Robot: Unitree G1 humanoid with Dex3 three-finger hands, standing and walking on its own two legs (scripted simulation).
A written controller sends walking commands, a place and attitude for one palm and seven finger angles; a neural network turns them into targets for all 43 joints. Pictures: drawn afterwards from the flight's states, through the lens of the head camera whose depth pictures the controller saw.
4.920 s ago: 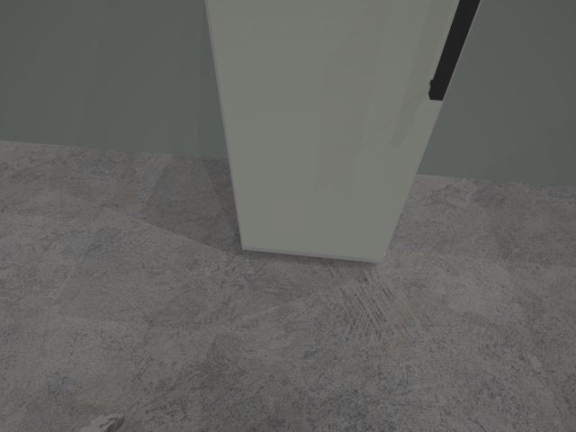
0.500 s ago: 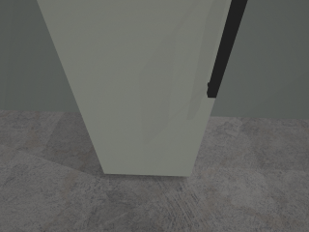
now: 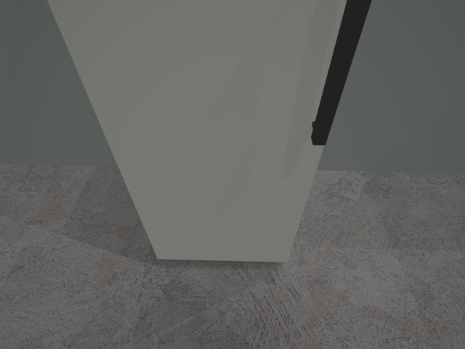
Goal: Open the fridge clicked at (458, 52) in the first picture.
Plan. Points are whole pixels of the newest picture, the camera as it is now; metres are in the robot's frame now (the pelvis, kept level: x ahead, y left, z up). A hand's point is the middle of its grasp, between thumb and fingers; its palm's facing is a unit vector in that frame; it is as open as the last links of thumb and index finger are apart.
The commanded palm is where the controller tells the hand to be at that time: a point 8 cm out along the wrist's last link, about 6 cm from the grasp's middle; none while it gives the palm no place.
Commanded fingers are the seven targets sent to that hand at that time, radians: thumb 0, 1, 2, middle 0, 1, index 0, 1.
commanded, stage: look again from close up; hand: right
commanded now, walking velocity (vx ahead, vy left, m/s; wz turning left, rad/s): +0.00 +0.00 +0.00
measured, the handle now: (341, 42) +0.57 -0.16 +0.27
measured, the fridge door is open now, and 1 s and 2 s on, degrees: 0 0 0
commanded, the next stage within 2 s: shuffle to correct the standing spot in 1.80 s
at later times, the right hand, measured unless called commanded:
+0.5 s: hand out of the picture +0.00 -0.16 -0.18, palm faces +0.04 +0.99 -0.15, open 7.4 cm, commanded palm none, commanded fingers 0.00 -0.90 -0.90 0.20 0.30 0.20 0.30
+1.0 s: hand out of the picture -0.01 -0.16 -0.18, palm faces +0.05 +0.99 -0.15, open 7.4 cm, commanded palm none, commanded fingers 0.00 -0.90 -0.90 0.20 0.30 0.20 0.30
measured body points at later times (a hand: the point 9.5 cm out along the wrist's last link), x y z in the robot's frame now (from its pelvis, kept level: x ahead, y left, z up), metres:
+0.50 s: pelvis +0.00 +0.00 +0.00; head +0.00 -0.01 +0.45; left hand -0.01 +0.21 -0.16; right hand -0.01 -0.21 -0.16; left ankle +0.05 +0.12 -0.74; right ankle +0.01 -0.11 -0.74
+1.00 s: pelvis +0.00 +0.00 +0.00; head +0.01 -0.01 +0.45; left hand -0.01 +0.20 -0.16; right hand -0.01 -0.21 -0.16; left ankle +0.05 +0.12 -0.74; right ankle +0.01 -0.11 -0.74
